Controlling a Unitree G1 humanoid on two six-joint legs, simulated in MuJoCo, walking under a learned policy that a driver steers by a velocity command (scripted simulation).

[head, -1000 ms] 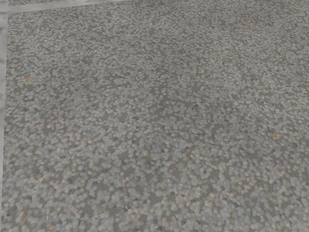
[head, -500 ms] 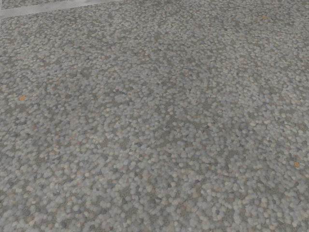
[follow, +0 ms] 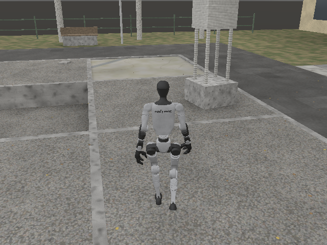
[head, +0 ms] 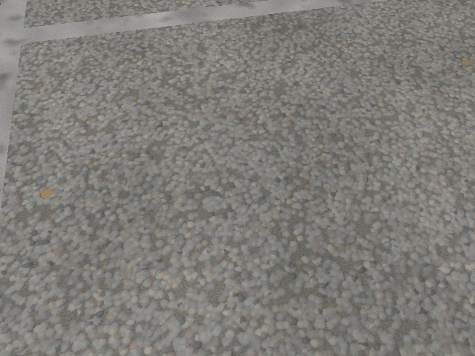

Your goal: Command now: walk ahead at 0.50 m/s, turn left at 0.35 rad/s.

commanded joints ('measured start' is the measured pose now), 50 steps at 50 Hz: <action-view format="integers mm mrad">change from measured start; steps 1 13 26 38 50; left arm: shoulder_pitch -65 -421 -123 -52 44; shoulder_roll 105 91 239 145 254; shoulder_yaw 27 18 61 38 58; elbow -114 -302 -322 -242 -196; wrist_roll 9 20 31 4 2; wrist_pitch -25 46 21 -21 41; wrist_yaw -7 -26 9 -6 18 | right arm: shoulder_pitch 139 365 404 19 125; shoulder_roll -94 -141 -154 -95 -154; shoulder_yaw -24 -28 -32 -10 -28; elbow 13 19 -87 -227 -232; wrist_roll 8 16 16 -14 -38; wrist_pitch -2 -11 7 59 37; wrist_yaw -3 -18 -30 51 38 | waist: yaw -21 -81 -1 -11 -104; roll -12 80 -128 -67 -57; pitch -43 -14 -279 -28 -187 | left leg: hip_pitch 321 296 -271 -347 203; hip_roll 325 198 43 156 -22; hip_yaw -490 -386 -214 -118 44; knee -321 -333 741 470 -36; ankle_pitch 127 316 -326 72 -65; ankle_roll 175 82 -38 -97 68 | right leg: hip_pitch -409 -473 385 124 221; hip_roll -94 -84 -462 -264 -286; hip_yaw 83 38 758 0 -223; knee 110 -364 -849 -980 -368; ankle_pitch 96 350 -94 501 1009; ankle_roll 5 115 -143 -74 -4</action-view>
